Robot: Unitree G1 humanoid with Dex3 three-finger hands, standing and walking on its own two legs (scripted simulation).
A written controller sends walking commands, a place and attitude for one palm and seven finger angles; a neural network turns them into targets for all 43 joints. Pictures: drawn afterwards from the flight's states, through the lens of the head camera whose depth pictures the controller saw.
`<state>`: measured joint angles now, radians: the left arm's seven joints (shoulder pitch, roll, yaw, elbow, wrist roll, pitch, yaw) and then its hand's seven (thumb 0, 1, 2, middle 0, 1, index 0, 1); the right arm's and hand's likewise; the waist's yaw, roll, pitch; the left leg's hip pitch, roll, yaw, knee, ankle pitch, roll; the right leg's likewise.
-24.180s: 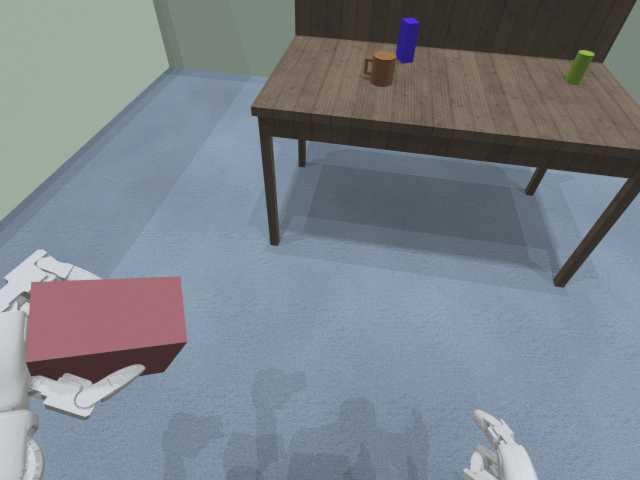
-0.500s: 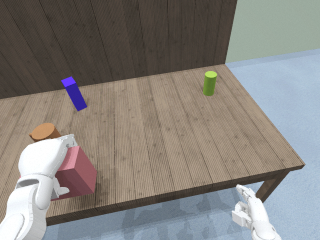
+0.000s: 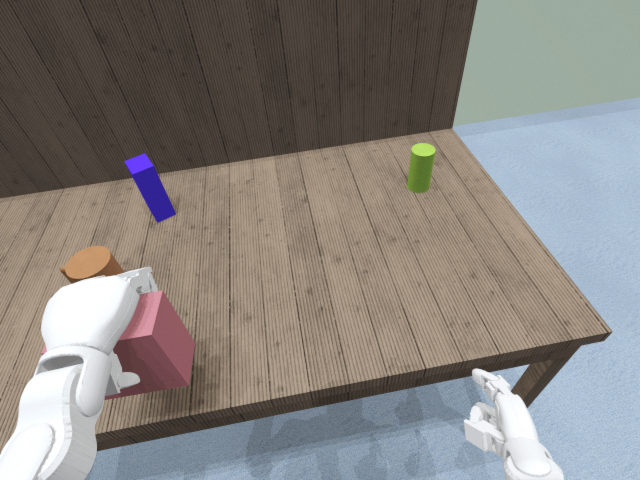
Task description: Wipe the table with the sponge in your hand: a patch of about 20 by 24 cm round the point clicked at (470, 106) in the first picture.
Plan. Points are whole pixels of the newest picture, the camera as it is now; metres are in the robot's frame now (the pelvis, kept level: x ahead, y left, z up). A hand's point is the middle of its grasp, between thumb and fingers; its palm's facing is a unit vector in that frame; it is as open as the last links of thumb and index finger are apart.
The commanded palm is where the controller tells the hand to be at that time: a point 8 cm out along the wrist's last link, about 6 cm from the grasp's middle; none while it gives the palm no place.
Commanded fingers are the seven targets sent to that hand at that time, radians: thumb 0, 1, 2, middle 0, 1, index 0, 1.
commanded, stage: move the sponge above the wiping area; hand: left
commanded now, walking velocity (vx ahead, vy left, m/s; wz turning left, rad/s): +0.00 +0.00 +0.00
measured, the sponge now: (134, 355) +0.22 +0.29 +0.04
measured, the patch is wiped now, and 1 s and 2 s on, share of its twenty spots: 0.00 0.00 0.00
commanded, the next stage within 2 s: none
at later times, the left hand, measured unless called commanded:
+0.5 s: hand (137, 334) +0.23 +0.29 +0.06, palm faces -0.04 -0.08 -1.00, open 10.4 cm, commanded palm +0.21 +0.28 +0.13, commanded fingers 0.00 0.10 1.30 -1.20 -1.60 -1.20 -1.60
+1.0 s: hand (159, 338) +0.24 +0.27 +0.04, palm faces -0.05 -0.09 -0.99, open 10.4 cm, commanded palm +0.22 +0.26 +0.10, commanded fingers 0.00 0.10 1.30 -1.20 -1.60 -1.20 -1.60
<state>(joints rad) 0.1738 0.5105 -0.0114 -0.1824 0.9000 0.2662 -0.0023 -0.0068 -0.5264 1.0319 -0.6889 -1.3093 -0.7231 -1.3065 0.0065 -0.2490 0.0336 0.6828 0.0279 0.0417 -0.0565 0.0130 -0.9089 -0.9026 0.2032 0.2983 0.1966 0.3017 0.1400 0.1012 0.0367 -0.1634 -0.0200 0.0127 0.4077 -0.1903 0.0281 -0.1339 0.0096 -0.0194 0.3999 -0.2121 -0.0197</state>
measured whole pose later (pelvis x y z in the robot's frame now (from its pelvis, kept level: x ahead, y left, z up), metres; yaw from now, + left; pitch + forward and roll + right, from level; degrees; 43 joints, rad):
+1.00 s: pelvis +0.00 -0.01 +0.00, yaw +0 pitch -1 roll +0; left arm 0.07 0.42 -0.10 0.07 0.95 0.28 0.10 -0.01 -0.53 1.03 -0.69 -1.31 -0.72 -1.31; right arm 0.02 -0.24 0.01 0.70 0.04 0.03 -0.06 0.01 -0.91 -0.90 0.20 0.30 0.20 0.30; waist 0.12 0.09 0.00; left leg -0.21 -0.01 0.02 0.43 -0.20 0.02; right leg -0.18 0.02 -0.01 0.43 -0.23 -0.03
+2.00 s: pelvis +0.00 -0.01 -0.01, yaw -1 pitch +2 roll +0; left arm -0.06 0.34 -0.14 0.31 1.00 0.27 0.22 -0.01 -0.52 1.03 -0.69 -1.31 -0.72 -1.31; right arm 0.08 -0.24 -0.03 0.71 0.06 0.05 -0.05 0.01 -0.91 -0.90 0.20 0.30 0.20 0.30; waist 0.08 0.07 -0.05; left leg -0.30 -0.01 0.02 0.49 -0.23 0.02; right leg -0.28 0.02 -0.01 0.50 -0.25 -0.03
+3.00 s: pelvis +0.01 -0.01 -0.01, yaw -1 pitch +2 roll +0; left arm -0.08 0.34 -0.14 0.38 1.00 0.28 0.21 -0.01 -0.52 1.03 -0.69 -1.31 -0.72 -1.31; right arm 0.07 -0.24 -0.02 0.71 0.06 0.06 -0.06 0.01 -0.91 -0.90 0.20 0.30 0.20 0.30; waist 0.08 0.06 -0.04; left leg -0.30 -0.01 0.01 0.50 -0.23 0.02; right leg -0.28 0.03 -0.01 0.50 -0.26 -0.03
